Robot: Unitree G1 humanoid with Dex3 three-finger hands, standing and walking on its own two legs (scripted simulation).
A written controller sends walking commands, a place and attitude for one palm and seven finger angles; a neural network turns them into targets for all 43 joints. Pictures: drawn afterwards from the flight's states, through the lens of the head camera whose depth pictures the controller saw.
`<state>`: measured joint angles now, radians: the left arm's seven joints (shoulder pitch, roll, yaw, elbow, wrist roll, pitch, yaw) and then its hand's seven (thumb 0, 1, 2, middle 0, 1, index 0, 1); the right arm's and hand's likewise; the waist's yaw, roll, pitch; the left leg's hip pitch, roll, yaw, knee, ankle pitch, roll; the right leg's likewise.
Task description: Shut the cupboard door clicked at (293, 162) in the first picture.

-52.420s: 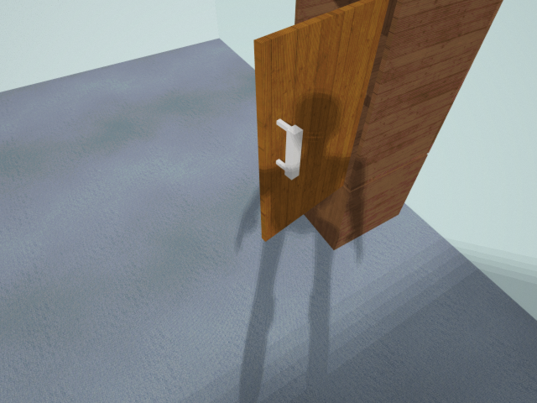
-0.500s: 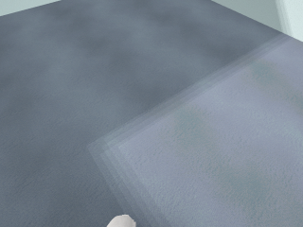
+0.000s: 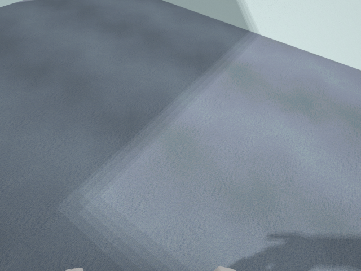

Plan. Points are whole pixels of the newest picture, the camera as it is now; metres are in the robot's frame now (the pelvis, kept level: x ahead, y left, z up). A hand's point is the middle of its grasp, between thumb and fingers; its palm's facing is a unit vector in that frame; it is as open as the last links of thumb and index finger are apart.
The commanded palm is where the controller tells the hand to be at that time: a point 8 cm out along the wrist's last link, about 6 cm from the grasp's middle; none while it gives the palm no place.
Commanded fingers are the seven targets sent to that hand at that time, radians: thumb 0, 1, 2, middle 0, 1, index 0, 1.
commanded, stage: turn to face it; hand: left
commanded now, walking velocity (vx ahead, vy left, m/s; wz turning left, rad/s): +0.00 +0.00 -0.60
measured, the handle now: out of the picture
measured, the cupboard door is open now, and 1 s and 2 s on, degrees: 48 48 48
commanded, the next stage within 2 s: none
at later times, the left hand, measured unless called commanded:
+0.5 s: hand (113, 267) +0.15 +0.18 -0.19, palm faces -0.24 -0.95 -0.18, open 7.4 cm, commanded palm none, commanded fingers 0.00 0.90 0.90 -0.20 -0.30 -0.20 -0.30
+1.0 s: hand (148, 244) +0.20 +0.10 -0.15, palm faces -0.53 -0.80 -0.28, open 7.4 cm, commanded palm none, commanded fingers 0.00 0.90 0.90 -0.20 -0.30 -0.20 -0.30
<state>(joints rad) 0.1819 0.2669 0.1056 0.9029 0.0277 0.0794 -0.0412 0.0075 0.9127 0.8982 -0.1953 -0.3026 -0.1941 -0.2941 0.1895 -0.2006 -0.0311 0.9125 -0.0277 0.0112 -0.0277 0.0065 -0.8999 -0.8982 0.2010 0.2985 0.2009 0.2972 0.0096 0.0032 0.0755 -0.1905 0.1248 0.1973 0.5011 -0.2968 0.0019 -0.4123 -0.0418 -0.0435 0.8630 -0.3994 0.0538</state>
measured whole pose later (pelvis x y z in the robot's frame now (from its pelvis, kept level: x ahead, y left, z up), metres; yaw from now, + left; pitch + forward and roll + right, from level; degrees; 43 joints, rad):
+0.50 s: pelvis +0.02 +0.01 -0.02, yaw -16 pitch +1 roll -1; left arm 0.18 0.23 0.07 0.89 0.02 0.07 -0.02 0.01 0.91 0.90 -0.20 -0.30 -0.20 -0.30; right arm 0.19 -0.22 -0.03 0.88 -0.01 0.01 -0.02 0.01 -0.90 -0.90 0.20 0.30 0.20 0.30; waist 0.00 -0.04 0.07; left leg -0.34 0.04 0.06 0.61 -0.30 -0.02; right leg -0.37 0.03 0.11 0.69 -0.39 0.02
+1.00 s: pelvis +0.00 -0.02 -0.01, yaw -33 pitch +1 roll +0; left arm 0.15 0.20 0.06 0.88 0.02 0.04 -0.02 0.01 0.91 0.90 -0.20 -0.30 -0.20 -0.29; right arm 0.22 -0.27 -0.06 0.94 -0.01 0.07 -0.02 0.01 -0.90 -0.90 0.20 0.30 0.20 0.30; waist -0.02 0.08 0.08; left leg -0.46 0.12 0.07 1.07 -0.46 -0.06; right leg -0.27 0.01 -0.04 0.58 -0.32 -0.03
